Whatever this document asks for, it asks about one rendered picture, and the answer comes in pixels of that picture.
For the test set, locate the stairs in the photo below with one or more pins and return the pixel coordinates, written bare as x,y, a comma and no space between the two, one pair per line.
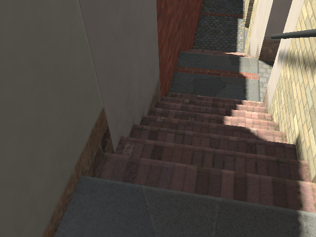
218,52
210,146

